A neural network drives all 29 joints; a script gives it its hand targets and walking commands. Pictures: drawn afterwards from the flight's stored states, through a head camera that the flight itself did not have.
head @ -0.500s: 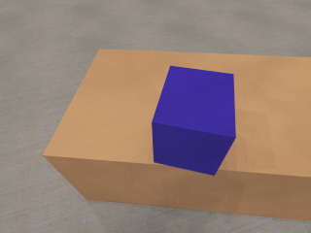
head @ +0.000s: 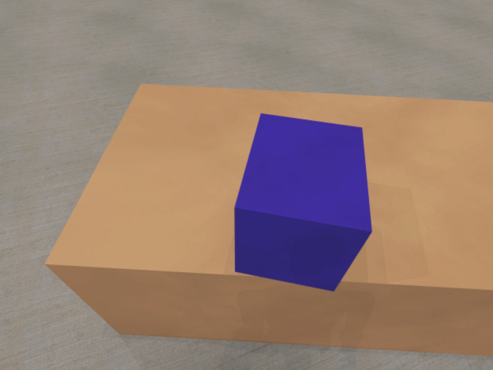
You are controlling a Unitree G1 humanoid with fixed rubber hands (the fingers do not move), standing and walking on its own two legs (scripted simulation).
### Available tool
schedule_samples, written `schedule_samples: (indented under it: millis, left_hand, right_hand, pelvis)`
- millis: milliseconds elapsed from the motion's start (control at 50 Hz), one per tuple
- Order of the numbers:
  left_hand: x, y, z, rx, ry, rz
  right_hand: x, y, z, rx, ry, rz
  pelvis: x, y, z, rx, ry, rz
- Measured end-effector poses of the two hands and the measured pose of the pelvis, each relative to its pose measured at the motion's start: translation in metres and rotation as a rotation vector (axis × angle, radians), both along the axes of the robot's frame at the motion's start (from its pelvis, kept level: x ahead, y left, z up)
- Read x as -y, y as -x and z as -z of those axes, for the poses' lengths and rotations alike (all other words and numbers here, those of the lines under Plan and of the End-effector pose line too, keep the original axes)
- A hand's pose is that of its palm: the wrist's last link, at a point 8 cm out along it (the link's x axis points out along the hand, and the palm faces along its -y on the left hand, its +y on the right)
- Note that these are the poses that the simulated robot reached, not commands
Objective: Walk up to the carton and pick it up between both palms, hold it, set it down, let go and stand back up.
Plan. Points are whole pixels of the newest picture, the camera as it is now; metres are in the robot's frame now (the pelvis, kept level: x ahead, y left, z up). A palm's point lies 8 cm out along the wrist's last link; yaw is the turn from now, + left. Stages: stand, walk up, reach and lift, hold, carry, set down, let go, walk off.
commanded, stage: stand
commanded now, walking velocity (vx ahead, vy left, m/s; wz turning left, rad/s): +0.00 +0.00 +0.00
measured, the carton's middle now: (296, 201) +0.47 -0.10 -0.06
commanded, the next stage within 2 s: none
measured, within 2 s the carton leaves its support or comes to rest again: neither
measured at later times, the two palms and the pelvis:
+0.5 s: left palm out of the picture +0.08 +0.20 -0.13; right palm out of the picture +0.05 -0.26 -0.14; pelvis +0.04 -0.02 +0.00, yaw +0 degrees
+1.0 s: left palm out of the picture +0.00 +0.20 -0.14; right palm out of the picture -0.01 -0.24 -0.14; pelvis +0.02 -0.01 +0.01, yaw -2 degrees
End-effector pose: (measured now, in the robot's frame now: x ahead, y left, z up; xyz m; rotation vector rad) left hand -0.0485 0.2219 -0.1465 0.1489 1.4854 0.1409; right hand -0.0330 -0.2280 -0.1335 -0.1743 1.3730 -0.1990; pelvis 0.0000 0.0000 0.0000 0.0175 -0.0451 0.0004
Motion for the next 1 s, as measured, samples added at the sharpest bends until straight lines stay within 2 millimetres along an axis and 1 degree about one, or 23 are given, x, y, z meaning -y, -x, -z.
schedule_samples:
  millis: [80,140,200,280,340,380,420,480,580,660,800,900,1000]
  left_hand:
    - [0.002,-0.043,-0.004,0.076,-0.021,0.026]
    - [0.006,-0.073,-0.003,0.156,-0.041,0.035]
    - [0.01,-0.096,-0.006,0.202,-0.042,0.019]
    - [0.012,-0.121,-0.013,0.235,-0.041,0.034]
    - [0.015,-0.133,-0.016,0.264,-0.038,0.049]
    - [0.016,-0.136,-0.016,0.274,-0.036,0.048]
    - [0.017,-0.136,-0.016,0.274,-0.033,0.043]
    - [0.017,-0.13,-0.015,0.258,-0.029,0.036]
    - [0.018,-0.111,-0.012,0.209,-0.022,0.024]
    - [0.018,-0.092,-0.011,0.163,-0.019,0.015]
    - [0.018,-0.063,-0.01,0.096,-0.015,0.003]
    - [0.018,-0.051,-0.009,0.07,-0.012,0.0]
    - [0.018,-0.046,-0.009,0.06,-0.009,0.003]
  right_hand:
    - [0.004,0.008,0.005,-0.063,-0.015,0.021]
    - [0.012,0.004,0.016,-0.096,-0.035,0.025]
    - [0.018,-0.013,0.019,-0.089,-0.033,0.01]
    - [0.02,-0.039,0.014,-0.041,-0.04,-0.015]
    - [0.023,-0.056,0.009,0.003,-0.038,-0.028]
    - [0.025,-0.066,0.008,0.024,-0.032,-0.035]
    - [0.027,-0.073,0.006,0.041,-0.027,-0.04]
    - [0.028,-0.08,0.004,0.057,-0.023,-0.044]
    - [0.028,-0.081,0.002,0.059,-0.022,-0.045]
    - [0.026,-0.073,0.002,0.043,-0.024,-0.039]
    - [0.021,-0.051,0.003,-0.001,-0.032,-0.021]
    - [0.016,-0.036,0.004,-0.029,-0.038,-0.007]
    - [0.011,-0.025,0.005,-0.046,-0.045,0.007]
  pelvis:
    - [0.006,-0.01,0.001,0.008,-0.008,0.007]
    - [0.013,-0.019,0.008,0.019,0.006,0.007]
    - [0.017,-0.027,0.008,0.009,0.028,-0.003]
    - [0.02,-0.033,0.002,-0.01,0.022,-0.003]
    - [0.022,-0.036,-0.001,-0.015,0.02,-0.005]
    - [0.023,-0.037,-0.002,-0.015,0.02,-0.004]
    - [0.023,-0.038,-0.002,-0.013,0.02,-0.003]
    - [0.023,-0.038,-0.003,-0.011,0.021,-0.001]
    - [0.023,-0.036,-0.004,-0.009,0.021,0.003]
    - [0.022,-0.033,-0.005,-0.007,0.021,0.008]
    - [0.019,-0.028,-0.006,-0.005,0.019,0.016]
    - [0.017,-0.025,-0.006,-0.005,0.017,0.023]
    - [0.014,-0.022,-0.006,-0.005,0.015,0.029]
